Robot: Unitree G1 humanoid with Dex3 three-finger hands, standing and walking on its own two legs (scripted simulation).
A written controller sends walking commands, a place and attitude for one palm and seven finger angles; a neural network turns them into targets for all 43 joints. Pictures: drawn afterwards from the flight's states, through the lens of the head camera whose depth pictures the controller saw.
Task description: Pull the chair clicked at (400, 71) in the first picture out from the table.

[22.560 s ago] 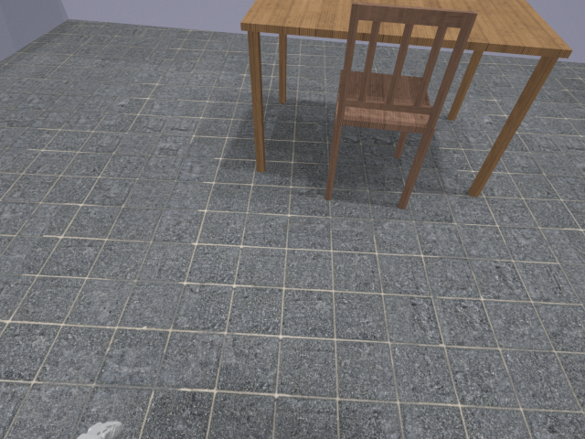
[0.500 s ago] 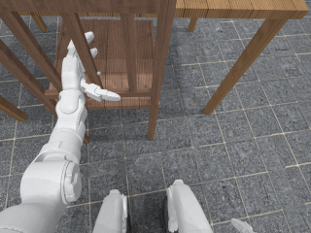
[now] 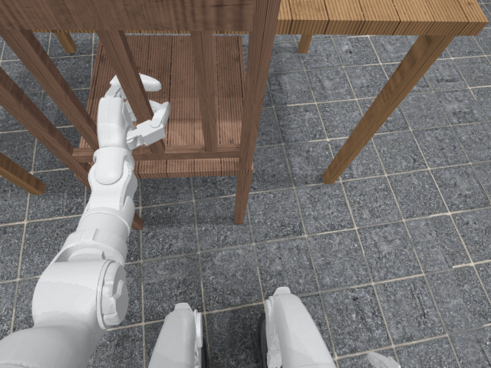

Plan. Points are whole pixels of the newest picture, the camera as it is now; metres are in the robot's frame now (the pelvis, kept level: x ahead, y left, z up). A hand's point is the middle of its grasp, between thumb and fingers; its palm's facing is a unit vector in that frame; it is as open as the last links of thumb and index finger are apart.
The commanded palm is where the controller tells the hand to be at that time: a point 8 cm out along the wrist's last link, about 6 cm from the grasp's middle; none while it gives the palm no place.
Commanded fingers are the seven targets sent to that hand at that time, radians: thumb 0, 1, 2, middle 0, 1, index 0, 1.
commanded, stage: hook a spindle and tug to test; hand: left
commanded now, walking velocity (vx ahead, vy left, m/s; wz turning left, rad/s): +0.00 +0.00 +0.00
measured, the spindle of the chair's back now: (140, 104) +0.52 +0.13 +0.04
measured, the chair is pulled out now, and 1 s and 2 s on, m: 0.00 0.05 0.15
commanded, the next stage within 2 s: step backward, pulling the chair out in 0.66 s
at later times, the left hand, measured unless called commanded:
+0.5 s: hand (155, 136) +0.47 +0.11 +0.03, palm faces -0.01 -1.00 -0.03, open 5.4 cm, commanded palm +0.43 +0.16 +0.03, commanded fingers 0.00 0.90 0.90 -0.50 -1.45 -0.50 -1.45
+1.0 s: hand (152, 144) +0.45 +0.11 +0.04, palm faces +0.03 -0.99 -0.13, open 5.3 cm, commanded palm +0.43 +0.17 +0.04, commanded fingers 0.00 0.90 0.90 -0.50 -1.45 -0.50 -1.45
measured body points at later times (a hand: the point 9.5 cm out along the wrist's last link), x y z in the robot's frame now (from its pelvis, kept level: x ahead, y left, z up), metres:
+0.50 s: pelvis +0.01 +0.00 +0.01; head +0.15 +0.00 +0.44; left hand +0.46 +0.17 +0.04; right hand +0.09 -0.26 -0.12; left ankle +0.02 +0.12 -0.61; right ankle +0.06 -0.12 -0.61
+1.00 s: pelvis +0.01 +0.01 +0.08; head +0.14 +0.00 +0.51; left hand +0.44 +0.17 +0.05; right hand +0.08 -0.25 -0.04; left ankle +0.02 +0.12 -0.61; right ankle +0.06 -0.12 -0.61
